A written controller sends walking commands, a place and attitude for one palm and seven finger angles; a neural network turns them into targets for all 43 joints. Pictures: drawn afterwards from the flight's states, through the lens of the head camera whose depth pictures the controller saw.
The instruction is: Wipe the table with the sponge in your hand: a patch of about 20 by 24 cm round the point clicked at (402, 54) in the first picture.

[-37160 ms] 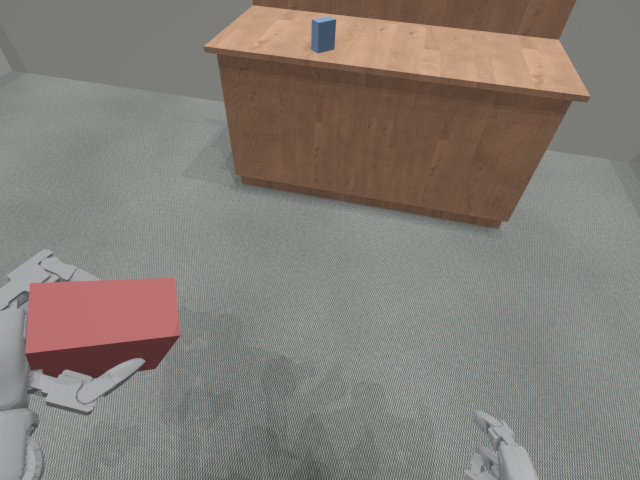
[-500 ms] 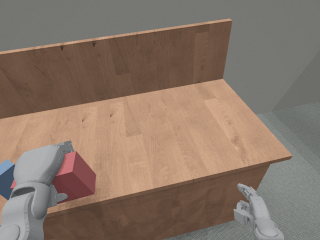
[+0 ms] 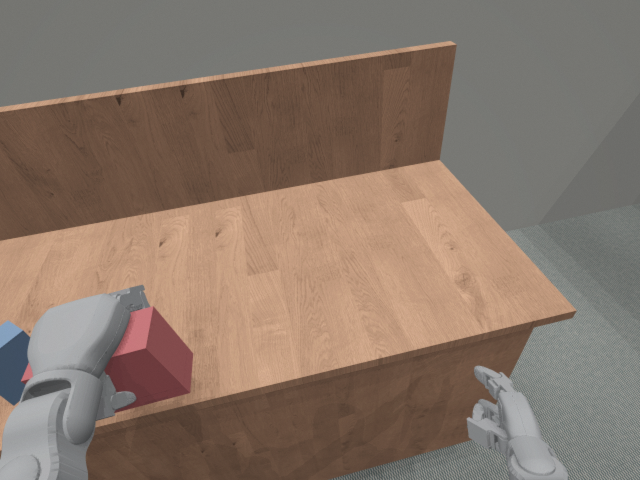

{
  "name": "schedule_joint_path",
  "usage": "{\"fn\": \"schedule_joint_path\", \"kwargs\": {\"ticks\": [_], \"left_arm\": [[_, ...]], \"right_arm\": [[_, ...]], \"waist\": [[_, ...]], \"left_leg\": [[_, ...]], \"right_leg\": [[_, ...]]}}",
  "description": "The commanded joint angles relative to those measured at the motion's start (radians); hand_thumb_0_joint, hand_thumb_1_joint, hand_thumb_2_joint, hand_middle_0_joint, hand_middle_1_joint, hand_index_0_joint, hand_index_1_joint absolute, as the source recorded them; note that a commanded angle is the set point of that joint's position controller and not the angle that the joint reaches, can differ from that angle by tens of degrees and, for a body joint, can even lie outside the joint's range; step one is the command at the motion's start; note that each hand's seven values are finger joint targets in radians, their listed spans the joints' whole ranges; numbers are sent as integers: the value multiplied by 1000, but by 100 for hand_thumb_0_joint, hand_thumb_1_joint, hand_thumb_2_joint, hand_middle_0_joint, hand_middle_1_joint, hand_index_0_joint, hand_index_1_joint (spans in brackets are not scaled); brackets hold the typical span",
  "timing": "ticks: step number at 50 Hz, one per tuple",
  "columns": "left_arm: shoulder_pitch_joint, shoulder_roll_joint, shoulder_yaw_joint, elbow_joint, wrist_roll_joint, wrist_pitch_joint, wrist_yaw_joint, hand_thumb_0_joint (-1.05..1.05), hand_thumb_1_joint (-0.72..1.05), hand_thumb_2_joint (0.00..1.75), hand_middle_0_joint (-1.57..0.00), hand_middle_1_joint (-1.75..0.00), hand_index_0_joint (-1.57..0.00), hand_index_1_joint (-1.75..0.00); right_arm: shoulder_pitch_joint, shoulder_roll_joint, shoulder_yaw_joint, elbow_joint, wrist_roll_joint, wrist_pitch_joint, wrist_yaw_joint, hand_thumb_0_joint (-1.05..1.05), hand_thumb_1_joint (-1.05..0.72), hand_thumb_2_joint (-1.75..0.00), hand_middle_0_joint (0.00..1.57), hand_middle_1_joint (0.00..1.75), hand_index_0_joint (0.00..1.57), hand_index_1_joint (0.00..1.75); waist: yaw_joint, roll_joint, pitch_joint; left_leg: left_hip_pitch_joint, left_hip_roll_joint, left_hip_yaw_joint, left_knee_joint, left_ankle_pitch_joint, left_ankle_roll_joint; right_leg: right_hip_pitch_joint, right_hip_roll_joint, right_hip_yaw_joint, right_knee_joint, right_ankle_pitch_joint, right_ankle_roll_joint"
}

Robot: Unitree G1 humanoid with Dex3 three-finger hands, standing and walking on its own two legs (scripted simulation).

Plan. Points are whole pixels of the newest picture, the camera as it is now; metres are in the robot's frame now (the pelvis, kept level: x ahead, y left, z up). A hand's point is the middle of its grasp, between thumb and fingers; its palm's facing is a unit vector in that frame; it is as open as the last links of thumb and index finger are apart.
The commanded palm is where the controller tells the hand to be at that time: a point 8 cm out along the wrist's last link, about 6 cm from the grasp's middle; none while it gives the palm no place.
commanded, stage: step back with the hand held close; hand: left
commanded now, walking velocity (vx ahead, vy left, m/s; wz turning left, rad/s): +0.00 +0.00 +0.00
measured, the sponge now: (125, 372) +0.19 +0.28 +0.07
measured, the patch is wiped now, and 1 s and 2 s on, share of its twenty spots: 1.00 1.00 1.00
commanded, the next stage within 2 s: stop stepping back and stand still in 1.32 s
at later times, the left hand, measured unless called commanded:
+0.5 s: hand (117, 329) +0.20 +0.27 +0.14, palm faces +0.31 -0.84 -0.45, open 9.8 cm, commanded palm +0.15 +0.30 +0.17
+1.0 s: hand (49, 384) +0.13 +0.29 +0.15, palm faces +0.45 -0.80 -0.39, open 9.8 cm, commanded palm +0.08 +0.31 +0.17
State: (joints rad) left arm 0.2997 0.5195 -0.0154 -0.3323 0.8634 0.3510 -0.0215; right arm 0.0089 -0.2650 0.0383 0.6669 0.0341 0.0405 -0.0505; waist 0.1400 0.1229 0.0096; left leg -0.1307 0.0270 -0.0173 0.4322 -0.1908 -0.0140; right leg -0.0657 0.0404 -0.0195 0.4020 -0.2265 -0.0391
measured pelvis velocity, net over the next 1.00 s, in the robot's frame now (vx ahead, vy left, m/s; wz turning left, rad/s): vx -0.08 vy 0.03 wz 0.01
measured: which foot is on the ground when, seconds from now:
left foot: down 0.00-1.00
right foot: down 0.00-0.84, up 0.86-0.96, down 0.98-1.00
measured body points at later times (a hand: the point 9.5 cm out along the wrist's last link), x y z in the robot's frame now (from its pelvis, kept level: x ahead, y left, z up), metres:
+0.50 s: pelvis -0.01 +0.03 -0.02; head +0.00 +0.03 +0.43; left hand +0.18 +0.31 +0.17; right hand +0.12 -0.23 -0.10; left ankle +0.04 +0.13 -0.74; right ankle +0.00 -0.10 -0.74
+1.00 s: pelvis -0.08 +0.03 -0.03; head -0.08 +0.04 +0.42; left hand +0.10 +0.33 +0.17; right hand +0.11 -0.19 -0.09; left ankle +0.04 +0.13 -0.74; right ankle -0.08 -0.09 -0.74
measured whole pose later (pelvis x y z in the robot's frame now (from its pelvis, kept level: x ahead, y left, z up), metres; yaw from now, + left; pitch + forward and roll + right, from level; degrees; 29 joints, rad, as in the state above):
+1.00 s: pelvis -0.08 +0.03 -0.03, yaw +0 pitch +1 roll -4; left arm 0.43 0.37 0.38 -0.52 -0.02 -0.14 0.13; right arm 0.20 -0.21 0.02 0.56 0.00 -0.10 -0.06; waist 0.03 0.03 -0.02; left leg -0.54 0.02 -0.04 0.69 -0.18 0.03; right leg -0.32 0.08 0.01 0.64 -0.35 -0.01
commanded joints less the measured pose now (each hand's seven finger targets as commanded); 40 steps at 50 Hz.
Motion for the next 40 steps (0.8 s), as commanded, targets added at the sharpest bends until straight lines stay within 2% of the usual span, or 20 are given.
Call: {"fn": "schedule_joint_path", "kwargs": {"ticks": [1, 2, 3, 4, 5, 6, 7, 9, 12, 13, 16, 17, 24, 27, 29, 31, 36, 37, 38, 40], "left_arm": [[-176, 223, 173, -205, 21, -6, 52, 0, 10, 130, -120, -160, -120, -160], [-188, 245, 193, -212, 17, -7, 54, 0, 10, 130, -120, -160, -120, -160], [-181, 167, 123, -127, 30, 7, 49, 0, 10, 130, -120, -160, -120, -160], [-335, 11, 332, -373, -859, -213, 74, 0, 10, 130, -120, -160, -120, -160], [-139, 125, 386, -152, -856, -291, 87, 0, 10, 130, -120, -160, -120, -160], [-114, 90, 398, -232, -907, -348, 95, 0, 10, 130, -120, -160, -120, -160], [-118, 136, 445, -313, -921, -397, 108, 0, 10, 130, -120, -160, -120, -160], [-57, 92, 439, -410, -947, -456, 124, 0, 10, 130, -120, -160, -120, -160], [77, 111, 503, -444, -956, -491, 144, 0, 10, 130, -120, -160, -120, -160], [129, 67, 484, -421, -954, -498, 144, 0, 10, 130, -120, -160, -120, -160], [180, 57, 495, -400, -953, -507, 146, 0, 10, 130, -120, -160, -120, -160], [188, 66, 502, -404, -954, -512, 149, 0, 10, 130, -120, -160, -120, -160], [211, 50, 488, -456, -939, -533, 163, 0, 10, 130, -120, -160, -120, -160], [164, 70, 502, -472, -924, -537, 170, 0, 10, 130, -120, -160, -120, -160], [160, 39, 486, -433, -918, -541, 170, 0, 10, 130, -120, -160, -120, -160], [149, 39, 480, -412, -920, -544, 172, 0, 10, 130, -120, -160, -120, -160], [90, 39, 461, -422, -922, -554, 183, 0, 10, 130, -120, -160, -120, -160], [85, 69, 487, -446, -924, -555, 185, 0, 10, 130, -120, -160, -120, -160], [97, 46, 475, -438, -924, -553, 183, 0, 10, 130, -120, -160, -120, -160], [80, 43, 488, -445, -914, -553, 184, 0, 10, 130, -120, -160, -120, -160]], "right_arm": [[-241, -92, -33, -183, 1, -54, -1, 0, -90, -90, 20, 30, 20, 30], [-254, -97, -33, -184, 2, -58, -5, 0, -90, -90, 20, 30, 20, 30], [-246, -92, -27, -183, 1, -58, -6, 0, -90, -90, 20, 30, 20, 30], [-81, -47, -31, -400, 17, -62, -9, 0, -90, -90, 20, 30, 20, 30], [0, -54, -6, -302, -15, -72, -8, 0, -90, -90, 20, 30, 20, 30], [51, -50, -24, -299, -1, -70, -13, 0, -90, -90, 20, 30, 20, 30], [67, -60, -28, -289, -10, -82, -21, 0, -90, -90, 20, 30, 20, 30], [69, -78, -35, -285, -16, -96, -32, 0, -90, -90, 20, 30, 20, 30], [88, -99, -53, -285, -22, -104, -35, 0, -90, -90, 20, 30, 20, 30], [92, -87, -52, -283, -20, -103, -34, 0, -90, -90, 20, 30, 20, 30], [98, -90, -69, -286, -12, -96, -31, 0, -90, -90, 20, 30, 20, 30], [91, -94, -74, -283, -11, -96, -34, 0, -90, -90, 20, 30, 20, 30], [86, -106, -74, -279, -20, -134, -39, 0, -90, -90, 20, 30, 20, 30], [91, -118, -78, -265, -26, -153, -42, 0, -90, -90, 20, 30, 20, 30], [105, -111, -76, -255, -25, -158, -42, 0, -90, -90, 20, 30, 20, 30], [117, -102, -77, -250, -23, -157, -40, 0, -90, -90, 20, 30, 20, 30], [115, -90, -73, -231, -27, -150, -37, 0, -90, -90, 20, 30, 20, 30], [114, -98, -78, -237, -29, -149, -39, 0, -90, -90, 20, 30, 20, 30], [111, -92, -74, -247, -26, -146, -40, 0, -90, -90, 20, 30, 20, 30], [93, -108, -76, -262, -25, -152, -39, 0, -90, -90, 20, 30, 20, 30]], "waist": [[0, -54, -115], [-3, -51, -107], [-7, -50, -80], [-120, -204, 88], [-102, -322, 17], [-106, -356, -44], [-111, -275, -73], [-118, -83, -166], [-112, 45, -173], [-113, 19, -185], [-123, -80, -209], [-125, -50, -208], [-116, 18, -193], [-122, 25, -159], [-128, -32, -151], [-140, -124, -141], [-160, -166, -114], [-161, -119, -131], [-158, -88, -127], [-144, 36, -107]], "left_leg": [[48, -45, -45, -42, 116, 57], [48, -43, -49, -46, 93, 57], [36, -46, -36, -42, 91, 56], [3, -20, -30, 66, -87, 72], [5, -31, -31, 115, -112, 72], [4, -23, -34, 164, -106, 61], [26, -14, -43, 173, -82, 56], [19, 25, -61, 139, 34, 59], [-74, 62, -108, 112, 154, 64], [-103, 72, -115, 119, 183, 65], [-134, 78, -125, 149, 236, 57], [-131, 81, -131, 134, 233, 57], [-229, 113, -212, -6, 43, 85], [-329, 120, -230, -42, -137, 96], [-372, 104, -204, -6, -234, 94], [-354, 54, -142, 98, -295, 67], [-236, 20, -102, 276, -257, 35], [-230, 31, -117, 222, -234, 38], [-261, 51, -146, 151, -266, 50], [-363, 112, -249, -31, -467, 82]], "right_leg": [[-47, -7, 109, -101, 72, -26], [-51, 0, 130, -105, 42, -31], [-74, -2, 98, -106, 38, -28], [-309, -48, 188, -164, 127, -12], [-312, -85, 157, -150, 94, -19], [-299, -153, 163, -138, 112, -16], [-306, -179, 186, -118, 150, -24], [-250, -191, 142, -4, 266, -20], [-214, -150, 97, 74, 269, 4], [-201, -141, 77, 89, 270, 11], [-206, -136, 77, 106, 298, 14], [-211, -136, 72, 117, 281, 13], [-213, -50, 36, 180, 40, 37], [-167, -41, 49, 189, 21, 38], [-159, -61, 68, 158, 67, 31], [-239, -131, 128, 82, 53, 1], [-454, -224, 190, 7, -31, -52], [-432, -206, 165, 51, 6, -46], [-413, -166, 123, 99, -20, -20], [-354, -58, 56, 206, -145, 26]]}}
